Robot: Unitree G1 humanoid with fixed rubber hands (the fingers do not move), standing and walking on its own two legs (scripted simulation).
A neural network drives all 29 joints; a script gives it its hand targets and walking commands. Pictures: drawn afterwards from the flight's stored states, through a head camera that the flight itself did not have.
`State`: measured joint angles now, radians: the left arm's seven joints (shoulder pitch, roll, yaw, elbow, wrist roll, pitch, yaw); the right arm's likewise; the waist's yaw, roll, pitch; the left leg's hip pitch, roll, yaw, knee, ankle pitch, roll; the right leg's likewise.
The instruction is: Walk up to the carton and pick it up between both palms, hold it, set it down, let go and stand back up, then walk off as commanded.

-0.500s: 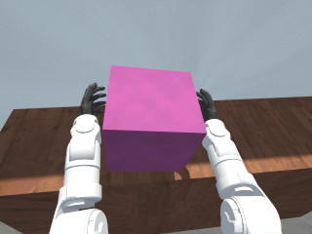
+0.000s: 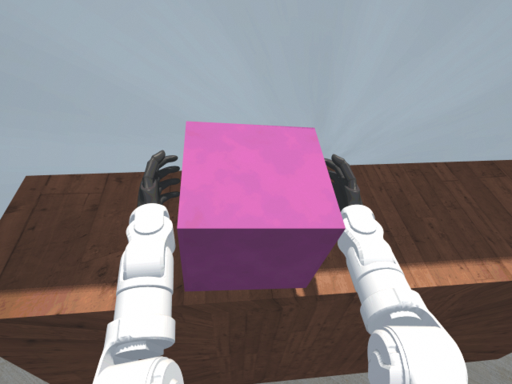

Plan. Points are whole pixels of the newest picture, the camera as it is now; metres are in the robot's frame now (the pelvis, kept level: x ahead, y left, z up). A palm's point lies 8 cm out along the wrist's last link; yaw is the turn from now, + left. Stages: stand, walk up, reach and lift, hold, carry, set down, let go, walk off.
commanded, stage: set down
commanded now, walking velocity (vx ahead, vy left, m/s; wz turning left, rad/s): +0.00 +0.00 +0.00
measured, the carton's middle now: (249, 209) +0.40 +0.04 +0.06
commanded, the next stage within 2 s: none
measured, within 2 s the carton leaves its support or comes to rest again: rests again in 1.16 s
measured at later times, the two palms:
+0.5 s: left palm (158, 212) +0.37 +0.19 +0.08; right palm (341, 202) +0.42 -0.12 +0.08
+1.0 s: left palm (157, 222) +0.36 +0.19 +0.06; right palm (337, 208) +0.42 -0.11 +0.06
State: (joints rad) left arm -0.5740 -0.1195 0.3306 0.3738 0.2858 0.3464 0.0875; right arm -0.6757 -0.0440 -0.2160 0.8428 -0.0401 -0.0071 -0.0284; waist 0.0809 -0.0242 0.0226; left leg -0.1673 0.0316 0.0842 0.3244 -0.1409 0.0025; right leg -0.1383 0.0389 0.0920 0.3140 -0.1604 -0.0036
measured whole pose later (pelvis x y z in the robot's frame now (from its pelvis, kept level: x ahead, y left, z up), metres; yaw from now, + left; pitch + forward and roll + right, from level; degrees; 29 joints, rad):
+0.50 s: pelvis +0.01 +0.00 +0.00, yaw +0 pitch +0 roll +0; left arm -0.57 -0.13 0.36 0.52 0.29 0.23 0.11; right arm -0.72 -0.04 -0.32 0.98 -0.14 -0.07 0.01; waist 0.10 -0.02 0.02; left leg -0.17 0.03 0.08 0.32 -0.16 0.00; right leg -0.14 0.04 0.09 0.31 -0.18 -0.01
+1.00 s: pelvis +0.01 +0.00 +0.00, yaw +0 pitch +1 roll +0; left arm -0.55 -0.14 0.39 0.57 0.29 0.15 0.11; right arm -0.69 -0.02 -0.37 0.98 -0.20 -0.12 0.02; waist 0.11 -0.02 0.02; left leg -0.18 0.03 0.08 0.32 -0.16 0.00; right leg -0.16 0.04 0.09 0.31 -0.18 -0.01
